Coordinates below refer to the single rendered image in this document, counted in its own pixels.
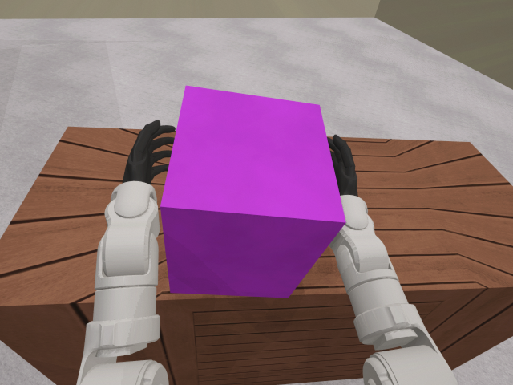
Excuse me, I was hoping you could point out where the robot right hand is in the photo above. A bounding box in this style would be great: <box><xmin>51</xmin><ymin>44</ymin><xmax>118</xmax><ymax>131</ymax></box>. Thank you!
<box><xmin>327</xmin><ymin>135</ymin><xmax>358</xmax><ymax>197</ymax></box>

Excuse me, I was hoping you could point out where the robot left hand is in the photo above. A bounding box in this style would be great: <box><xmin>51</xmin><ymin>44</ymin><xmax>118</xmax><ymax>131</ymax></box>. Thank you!
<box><xmin>123</xmin><ymin>120</ymin><xmax>176</xmax><ymax>184</ymax></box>

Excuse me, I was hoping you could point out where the robot left forearm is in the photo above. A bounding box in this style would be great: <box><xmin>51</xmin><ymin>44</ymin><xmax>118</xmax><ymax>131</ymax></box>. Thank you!
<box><xmin>76</xmin><ymin>181</ymin><xmax>160</xmax><ymax>385</ymax></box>

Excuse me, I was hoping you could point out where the right robot upper arm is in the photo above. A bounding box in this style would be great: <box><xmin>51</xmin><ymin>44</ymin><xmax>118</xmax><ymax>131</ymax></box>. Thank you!
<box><xmin>363</xmin><ymin>345</ymin><xmax>456</xmax><ymax>385</ymax></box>

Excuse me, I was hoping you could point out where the robot right forearm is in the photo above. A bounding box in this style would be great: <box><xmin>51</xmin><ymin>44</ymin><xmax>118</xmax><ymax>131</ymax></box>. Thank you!
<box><xmin>329</xmin><ymin>195</ymin><xmax>458</xmax><ymax>385</ymax></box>

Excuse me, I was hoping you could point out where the left robot upper arm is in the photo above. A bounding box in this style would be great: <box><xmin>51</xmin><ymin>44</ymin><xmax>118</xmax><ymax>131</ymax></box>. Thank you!
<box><xmin>80</xmin><ymin>360</ymin><xmax>169</xmax><ymax>385</ymax></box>

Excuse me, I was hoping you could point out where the pedestal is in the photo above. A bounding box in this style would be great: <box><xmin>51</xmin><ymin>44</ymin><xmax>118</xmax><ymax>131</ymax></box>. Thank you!
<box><xmin>0</xmin><ymin>127</ymin><xmax>513</xmax><ymax>385</ymax></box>

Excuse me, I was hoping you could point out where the carton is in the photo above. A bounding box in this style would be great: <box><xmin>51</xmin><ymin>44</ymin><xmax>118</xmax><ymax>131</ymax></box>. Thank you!
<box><xmin>160</xmin><ymin>86</ymin><xmax>346</xmax><ymax>298</ymax></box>

